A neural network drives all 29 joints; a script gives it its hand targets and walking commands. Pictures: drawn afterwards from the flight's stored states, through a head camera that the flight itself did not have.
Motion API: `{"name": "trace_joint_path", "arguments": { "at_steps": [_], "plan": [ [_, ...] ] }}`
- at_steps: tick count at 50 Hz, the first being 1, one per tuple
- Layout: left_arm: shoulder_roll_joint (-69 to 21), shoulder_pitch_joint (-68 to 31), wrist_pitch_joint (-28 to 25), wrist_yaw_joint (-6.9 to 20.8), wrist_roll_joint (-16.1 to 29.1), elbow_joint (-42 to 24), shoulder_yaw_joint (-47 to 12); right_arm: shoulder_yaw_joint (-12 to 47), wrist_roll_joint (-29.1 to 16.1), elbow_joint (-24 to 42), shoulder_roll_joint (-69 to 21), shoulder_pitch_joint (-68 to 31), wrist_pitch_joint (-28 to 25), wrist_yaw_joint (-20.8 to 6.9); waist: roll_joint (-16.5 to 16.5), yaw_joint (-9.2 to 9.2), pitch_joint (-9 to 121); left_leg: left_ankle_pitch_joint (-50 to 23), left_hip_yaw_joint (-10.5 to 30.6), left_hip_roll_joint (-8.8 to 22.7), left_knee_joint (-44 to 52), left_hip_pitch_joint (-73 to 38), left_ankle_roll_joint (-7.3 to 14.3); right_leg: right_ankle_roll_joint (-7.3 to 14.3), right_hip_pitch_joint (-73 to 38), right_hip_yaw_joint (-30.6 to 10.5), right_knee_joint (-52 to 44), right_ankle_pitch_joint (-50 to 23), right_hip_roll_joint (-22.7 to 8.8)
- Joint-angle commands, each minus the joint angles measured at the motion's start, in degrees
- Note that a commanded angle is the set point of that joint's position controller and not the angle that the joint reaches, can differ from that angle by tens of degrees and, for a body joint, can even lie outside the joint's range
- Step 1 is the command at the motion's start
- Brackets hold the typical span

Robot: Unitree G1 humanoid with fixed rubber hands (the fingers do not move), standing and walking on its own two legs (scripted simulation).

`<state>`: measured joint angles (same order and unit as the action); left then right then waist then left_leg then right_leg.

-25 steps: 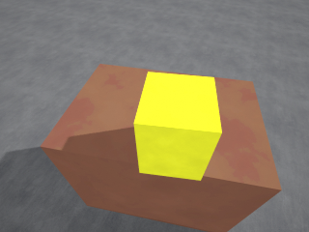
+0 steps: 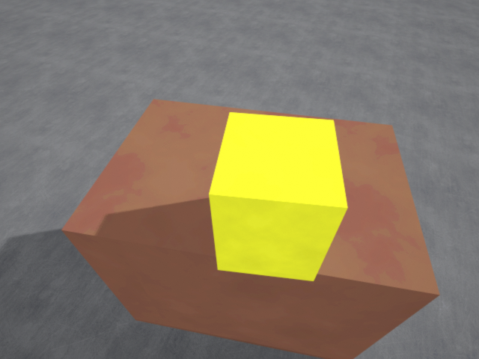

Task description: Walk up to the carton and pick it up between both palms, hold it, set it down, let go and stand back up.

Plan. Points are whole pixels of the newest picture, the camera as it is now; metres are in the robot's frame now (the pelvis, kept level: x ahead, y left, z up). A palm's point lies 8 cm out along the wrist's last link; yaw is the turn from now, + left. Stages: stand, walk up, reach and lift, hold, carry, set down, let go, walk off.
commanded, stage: stand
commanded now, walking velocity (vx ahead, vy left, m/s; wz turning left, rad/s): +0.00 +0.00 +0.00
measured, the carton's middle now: (272, 198) +0.42 -0.03 +0.02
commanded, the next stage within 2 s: none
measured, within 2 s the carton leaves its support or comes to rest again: neither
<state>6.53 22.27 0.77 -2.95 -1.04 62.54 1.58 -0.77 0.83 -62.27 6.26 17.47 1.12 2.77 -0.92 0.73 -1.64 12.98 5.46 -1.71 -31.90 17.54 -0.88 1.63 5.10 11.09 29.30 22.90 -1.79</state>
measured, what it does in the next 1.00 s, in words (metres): stands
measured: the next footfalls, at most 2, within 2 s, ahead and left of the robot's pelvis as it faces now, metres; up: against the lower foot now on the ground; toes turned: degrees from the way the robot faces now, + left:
none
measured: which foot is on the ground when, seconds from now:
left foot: down 0.00-1.00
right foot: down 0.00-1.00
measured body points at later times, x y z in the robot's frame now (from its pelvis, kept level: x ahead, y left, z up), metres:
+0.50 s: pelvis +0.00 -0.01 +0.00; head +0.01 +0.00 +0.45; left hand -0.05 +0.20 -0.16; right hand +0.00 -0.22 -0.16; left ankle +0.05 +0.13 -0.73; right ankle -0.07 -0.08 -0.73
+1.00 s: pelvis +0.00 +0.00 +0.00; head +0.01 +0.00 +0.45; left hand -0.05 +0.20 -0.16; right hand +0.00 -0.22 -0.16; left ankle +0.05 +0.13 -0.73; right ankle -0.07 -0.08 -0.73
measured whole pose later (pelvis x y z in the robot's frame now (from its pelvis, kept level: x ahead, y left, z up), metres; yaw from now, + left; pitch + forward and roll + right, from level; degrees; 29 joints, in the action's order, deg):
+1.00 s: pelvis +0.00 +0.00 +0.00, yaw +0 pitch -1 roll +0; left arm 6.7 22.5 0.9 -2.9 -1.0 63.0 1.5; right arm -0.3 0.7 -62.9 6.5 16.9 1.3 2.9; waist -0.9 0.9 -1.4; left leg 13.2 5.8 -1.7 -32.0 17.6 -1.2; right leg 1.9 5.1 11.5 29.5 23.4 -1.8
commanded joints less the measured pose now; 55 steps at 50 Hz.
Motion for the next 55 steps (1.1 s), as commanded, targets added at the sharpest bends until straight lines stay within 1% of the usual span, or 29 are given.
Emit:
{"name": "trace_joint_path", "arguments": {
  "at_steps": [1, 2, 3, 4, 5, 6, 7, 8, 9, 14, 15, 17, 18, 20, 27, 38, 39, 40, 41, 42, 45, 46, 48, 49, 50, 51, 52, 53, 55],
  "plan": [
    [2.61, 7.39, -0.15, -0.39, 0.22, -0.42, 0.62, -0.48, -0.09, 2.16, 3.64, 1.54, -0.43, -0.30, 3.60, 0.97, -4.92, -9.55, 4.95, 4.13, 6.52, 1.07, 3.00, 2.35, 5.39, -6.39, -7.14, -3.51, -4.54],
    [3.79, 7.90, 0.10, -0.37, -0.09, 0.31, 0.77, -0.48, -0.44, 1.81, 4.46, 3.45, -0.56, -0.18, 2.78, 0.39, -5.86, -6.63, 6.07, 4.38, 7.74, 3.70, 2.98, 2.18, 4.19, -5.65, -7.33, -2.33, -3.54],
    [3.38, 7.13, -0.01, -0.17, 0.15, 0.13, 0.64, -0.94, -0.06, 2.25, 5.62, 2.01, -0.63, -0.02, 4.22, 0.53, -5.23, -4.69, 6.04, 4.31, 7.87, 3.23, 3.15, 2.23, 4.11, -6.28, -7.69, -2.01, -4.33],
    [4.18, 5.68, -0.04, -0.25, -0.14, -0.29, 0.57, -0.96, -0.40, 1.83, 6.41, 3.57, -0.63, 0.06, 1.50, -0.06, -7.13, -5.66, 4.85, 3.47, 7.50, 4.45, 2.57, 2.09, 4.87, -5.95, -8.37, -2.21, -4.44],
    [2.62, 6.60, -0.38, -0.06, -0.14, -0.37, 0.27, -0.70, -0.28, 2.18, 4.92, 2.12, -0.58, 0.31, 0.76, 0.73, -7.19, -8.65, 3.32, 3.60, 5.62, 3.01, 2.74, 2.17, 5.43, -7.79, -9.57, -4.97, -5.92],
    [2.51, 7.76, -0.63, -0.42, 0.10, 0.67, 0.11, -0.82, -0.46, 3.14, 4.93, 0.94, -0.71, -0.21, 0.37, 0.30, -4.13, -11.49, 2.15, 3.25, 4.49, 1.25, 2.23, 2.21, 4.60, -7.84, -10.05, -9.03, -6.53],
    [3.69, 7.05, -1.03, -0.26, 0.12, 0.08, 0.30, -0.37, -0.31, 2.64, 3.03, 1.57, -0.68, -0.13, 1.80, 0.66, -4.14, -12.10, 0.02, 2.17, 3.67, 1.69, 1.69, 2.16, 3.45, -7.88, -10.02, -12.10, -7.64],
    [5.35, 5.79, -1.23, -0.25, 0.03, -0.43, 0.68, -0.24, -0.61, 1.87, 2.52, 3.27, -0.70, -0.22, 1.10, -0.42, -4.05, -13.78, -0.47, 1.97, 3.74, 0.67, 1.53, 3.12, 2.95, -8.33, -9.78, -14.50, -8.21],
    [4.92, 5.71, -1.21, -0.37, 0.25, -0.74, 0.68, -0.51, -0.36, 1.73, 3.38, 3.36, -0.79, -0.04, 0.32, 0.04, -1.87, -17.11, -0.29, 2.53, 3.41, 1.25, 1.31, 2.65, -0.07, -5.90, -8.04, -19.70, -7.25],
    [5.18, 6.18, -0.87, -0.51, 0.03, -0.45, 0.59, -1.22, -0.35, 2.15, 6.47, 2.72, -0.96, 0.35, -2.54, -0.04, -3.22, -17.73, -0.91, 2.55, 2.48, 0.54, 1.50, 2.11, 0.84, -5.38, -6.60, -25.04, -7.44],
    [6.19, 6.41, -0.71, -0.47, 0.08, -0.10, 0.93, -0.52, -0.65, 2.06, 4.84, 3.29, -0.92, 0.18, -3.16, -0.01, -1.24, -17.42, -0.28, 2.82, 2.15, -0.63, 1.92, 2.57, 0.52, -5.22, -6.45, -20.81, -6.79],
    [5.05, 7.62, -0.78, -0.25, 0.24, -0.04, 0.98, -0.24, -0.39, 2.27, 3.21, 1.84, -0.78, -0.14, 2.22, 0.60, -1.34, -15.16, -0.16, 2.58, 2.41, -0.95, 1.91, 2.84, 2.25, -5.62, -7.89, -11.81, -6.69],
    [3.88, 6.82, -0.56, -0.55, -0.14, 0.33, 0.70, -0.24, 0.00, 1.90, 4.00, 0.87, -0.30, -0.06, -0.10, 0.18, -4.68, -12.66, -0.37, 2.85, 2.33, 0.19, 2.00, 3.03, 5.00, -6.04, -10.14, -6.91, -7.33],
    [3.80, 5.50, -0.46, -0.68, -0.22, -0.15, 0.62, 0.02, 0.25, 1.66, 3.30, 1.41, 0.22, -0.18, -0.87, -0.60, -7.20, -10.52, -0.34, 2.67, 2.55, 1.27, 1.76, 3.40, 6.91, -6.68, -12.28, -3.81, -8.02],
    [4.72, 7.28, -0.66, -0.36, 0.06, 0.69, 1.06, 0.19, -0.14, 0.33, 4.39, 2.22, -0.65, -0.04, 2.68, -0.02, -3.39, -16.18, 1.44, 3.38, 3.49, -0.07, 2.14, 2.86, 2.60, -4.72, -8.39, -8.47, -5.81],
    [4.34, 6.94, -0.44, -0.38, 0.02, 0.94, 1.00, 0.41, -0.12, -0.27, 4.23, 1.93, -0.62, 0.07, 1.19, -0.09, -3.26, -16.01, 1.54, 3.19, 2.85, 0.69, 2.60, 2.66, 2.66, -4.60, -8.00, -8.76, -6.07],
    [3.37, 6.48, -0.53, 0.00, 0.38, 0.25, 0.54, 0.02, -0.32, 1.44, 5.90, 0.77, -0.86, 0.11, -1.67, 0.98, -1.66, -15.92, 0.28, 2.57, 1.75, 0.25, 2.21, 2.46, 2.05, -4.76, -8.51, -10.38, -6.26],
    [3.92, 6.58, -0.67, 0.11, 0.06, 0.98, 0.61, -0.44, -0.50, 0.51, 5.69, 3.12, -0.71, 0.00, 0.23, -0.04, -1.35, -15.64, 0.80, 2.48, 2.05, -0.47, 2.19, 2.99, 1.99, -5.66, -7.57, -9.42, -6.70],
    [5.38, 7.14, -0.72, -0.05, 0.33, 0.51, 1.01, 0.29, -0.67, 0.12, 3.43, 3.48, -0.66, 0.05, 0.57, -0.07, -2.19, -17.59, 1.19, 3.16, 2.04, -1.15, 2.14, 2.88, 3.04, -5.53, -7.33, -10.35, -6.67],
    [5.71, 8.05, -0.57, 0.02, 0.39, 0.76, 1.26, 0.62, -0.02, -0.42, 2.79, 3.76, -0.63, 0.12, 3.27, 0.40, -0.92, -18.40, 2.06, 3.28, 2.94, -2.76, 2.40, 2.54, 3.86, -4.81, -5.97, -9.03, -5.49],
    [2.89, 6.46, -0.13, -0.46, 0.06, 0.09, 0.44, 0.10, -0.41, 1.16, 4.47, 2.84, -0.91, -0.09, 1.05, -0.35, -2.15, -16.83, 4.21, 4.40, 3.61, 0.55, 3.53, 2.13, 2.36, -4.91, -5.99, -6.62, -4.62],
    [3.29, 6.85, 0.09, -0.43, 0.00, 0.67, 0.56, 0.15, -0.33, 1.37, 4.24, 2.28, -1.00, -0.04, 0.65, 0.29, -1.89, -15.13, 4.52, 4.19, 4.34, 1.79, 3.64, 2.32, 1.72, -4.90, -5.83, -5.84, -4.30],
    [4.93, 7.41, -0.20, -0.21, 0.19, -0.02, 0.68, 0.03, -0.02, 2.50, 5.35, -0.97, -0.66, 0.22, 1.33, 1.25, -4.59, -15.29, 1.56, 2.77, 2.85, 1.02, 2.58, 2.42, 5.20, -6.38, -8.63, -7.81, -6.88],
    [3.99, 6.66, -0.37, -0.25, -0.25, -0.44, 0.63, -0.36, 0.06, 2.35, 3.83, 0.66, -0.58, -0.04, 2.24, 0.42, -4.00, -15.96, -0.32, 2.28, 2.04, -0.14, 1.90, 2.74, 4.56, -6.46, -8.56, -9.67, -7.39],
    [6.13, 6.55, -0.37, -0.49, -0.23, -0.52, 1.19, 0.29, -0.04, 1.53, 3.22, 2.37, -0.72, -0.20, 1.43, -0.10, -3.49, -16.91, 1.06, 2.53, 2.41, -0.56, 1.99, 3.00, 3.84, -6.32, -7.53, -12.28, -6.85],
    [5.96, 6.53, -0.57, -0.56, 0.09, -1.03, 0.88, 0.39, -0.22, 1.26, 2.37, 2.74, -0.51, 0.04, 0.74, 0.09, -5.31, -17.00, 0.93, 2.32, 1.97, 0.73, 1.97, 2.77, 4.97, -5.81, -9.07, -12.29, -7.06],
    [4.04, 6.75, -0.81, -0.61, 0.23, -0.39, 0.40, 0.03, -0.34, 1.58, 3.41, 1.85, -0.45, -0.17, 0.88, -0.21, -4.84, -15.90, -0.63, 2.29, 1.44, 1.19, 2.07, 2.39, 3.90, -6.29, -8.59, -16.96, -8.14],
    [7.27, 6.36, -0.92, -0.30, 0.20, -0.09, 1.24, -0.24, 0.02, 1.17, 3.26, 2.99, -0.48, -0.13, 1.74, -0.46, -3.83, -15.74, -0.09, 2.12, 2.03, -0.48, 2.00, 2.84, 4.27, -6.19, -8.83, -11.77, -7.91],
    [5.61, 7.30, -0.95, -0.57, -0.09, -0.16, 0.91, -0.64, -0.37, 1.72, 4.85, 2.50, -0.31, 0.23, -1.40, -0.39, -3.78, -16.26, -0.25, 2.92, 2.17, -0.35, 1.38, 2.97, 3.38, -5.78, -8.52, -13.28, -7.34]
  ]
}}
